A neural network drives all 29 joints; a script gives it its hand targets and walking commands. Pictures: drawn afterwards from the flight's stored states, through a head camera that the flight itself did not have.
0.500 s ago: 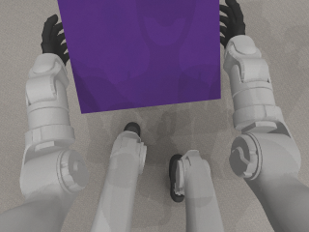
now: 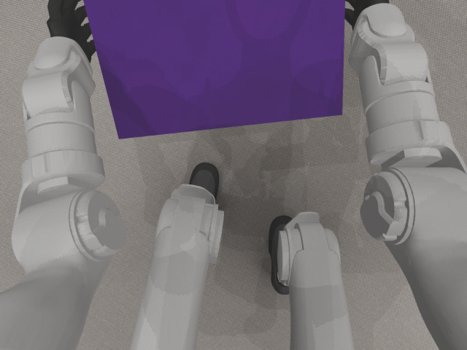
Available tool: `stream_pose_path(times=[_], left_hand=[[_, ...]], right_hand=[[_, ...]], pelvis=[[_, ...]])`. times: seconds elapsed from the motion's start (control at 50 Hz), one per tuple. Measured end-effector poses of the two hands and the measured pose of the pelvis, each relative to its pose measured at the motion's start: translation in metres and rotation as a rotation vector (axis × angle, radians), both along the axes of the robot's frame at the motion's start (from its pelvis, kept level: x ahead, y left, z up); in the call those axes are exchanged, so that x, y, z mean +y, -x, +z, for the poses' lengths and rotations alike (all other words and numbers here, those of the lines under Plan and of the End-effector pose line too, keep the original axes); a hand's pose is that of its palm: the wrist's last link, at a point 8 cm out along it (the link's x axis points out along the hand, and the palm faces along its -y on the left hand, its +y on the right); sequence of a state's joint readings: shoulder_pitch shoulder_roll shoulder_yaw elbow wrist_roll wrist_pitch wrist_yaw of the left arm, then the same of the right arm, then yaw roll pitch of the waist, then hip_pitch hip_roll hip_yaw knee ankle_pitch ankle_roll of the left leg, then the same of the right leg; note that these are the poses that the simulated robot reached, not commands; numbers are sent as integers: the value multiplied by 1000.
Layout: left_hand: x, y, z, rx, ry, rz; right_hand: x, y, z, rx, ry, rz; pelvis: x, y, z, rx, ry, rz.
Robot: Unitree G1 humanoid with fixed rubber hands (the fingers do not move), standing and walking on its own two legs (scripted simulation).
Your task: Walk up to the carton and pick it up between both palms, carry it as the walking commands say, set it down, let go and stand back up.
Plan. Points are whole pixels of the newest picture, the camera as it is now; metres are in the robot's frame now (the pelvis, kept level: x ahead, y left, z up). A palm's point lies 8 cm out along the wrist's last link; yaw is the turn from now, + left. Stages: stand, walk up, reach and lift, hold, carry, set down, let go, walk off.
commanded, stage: set down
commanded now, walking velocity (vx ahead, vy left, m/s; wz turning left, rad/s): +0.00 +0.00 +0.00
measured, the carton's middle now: (220, 29) +0.55 +0.16 -0.24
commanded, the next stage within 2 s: none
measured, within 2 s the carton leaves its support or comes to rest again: rests again in 1.50 s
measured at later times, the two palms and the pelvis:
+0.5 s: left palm (86, 34) +0.49 +0.35 -0.21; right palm (339, 22) +0.59 -0.02 -0.20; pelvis -0.02 +0.02 -0.04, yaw -2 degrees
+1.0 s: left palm (100, 39) +0.49 +0.34 -0.22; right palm (346, 16) +0.61 -0.03 -0.22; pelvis +0.01 +0.01 -0.05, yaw -2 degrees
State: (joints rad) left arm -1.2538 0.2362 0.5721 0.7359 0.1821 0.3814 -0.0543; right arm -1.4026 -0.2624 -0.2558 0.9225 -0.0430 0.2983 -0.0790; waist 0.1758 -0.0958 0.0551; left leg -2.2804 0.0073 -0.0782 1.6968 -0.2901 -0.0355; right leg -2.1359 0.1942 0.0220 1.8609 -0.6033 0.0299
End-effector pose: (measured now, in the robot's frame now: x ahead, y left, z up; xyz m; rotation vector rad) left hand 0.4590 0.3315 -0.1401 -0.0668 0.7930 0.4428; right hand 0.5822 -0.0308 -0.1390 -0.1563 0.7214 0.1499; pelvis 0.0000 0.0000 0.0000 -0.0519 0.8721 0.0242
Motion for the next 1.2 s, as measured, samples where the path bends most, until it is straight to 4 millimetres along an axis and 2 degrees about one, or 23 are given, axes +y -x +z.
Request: stream_pose_path(times=[0.16, 0.26, 0.34, 0.42, 0.5, 0.56, 0.64, 0.74, 0.98, 1.2], left_hand=[[13, -5, -36, 17, -17, -5], [27, -5, -65, -11, -24, 5], [31, -9, -81, -101, 26, 27], [28, -19, -80, -77, 61, 10], [22, -28, -69, -48, 5, -59], [21, -27, -64, -50, -5, -64], [21, -19, -68, -49, 28, -41], [15, -11, -76, -6, 43, -43], [7, -28, -83, 9, 9, -37], [7, -25, -83, 1, 8, -27]], right_hand=[[12, -3, -44, 17, 3, 13], [27, -3, -71, -9, 1, 17], [31, -9, -73, -27, -10, 16], [22, -5, -67, 1, 71, 9], [15, -6, -65, 14, 60, -10], [13, -8, -63, 6, 43, -4], [14, -8, -61, 10, 33, 5], [10, -7, -65, 39, 36, 8], [2, -23, -82, 19, 20, 25], [2, -22, -84, -2, 1, 31]], pelvis=[[-1, -2, -12, -12, -6, -21], [3, 2, -15, -117, -10, -20], [8, 8, -23, -203, -4, -22], [15, 10, -34, -254, 14, -13], [20, 16, -43, -288, 30, -12], [21, 20, -49, -298, 27, -15], [20, 21, -56, -282, 9, -22], [16, 17, -58, -231, -3, -33], [7, -5, -54, -116, -14, -55], [1, -12, -60, -62, -23, -63]])
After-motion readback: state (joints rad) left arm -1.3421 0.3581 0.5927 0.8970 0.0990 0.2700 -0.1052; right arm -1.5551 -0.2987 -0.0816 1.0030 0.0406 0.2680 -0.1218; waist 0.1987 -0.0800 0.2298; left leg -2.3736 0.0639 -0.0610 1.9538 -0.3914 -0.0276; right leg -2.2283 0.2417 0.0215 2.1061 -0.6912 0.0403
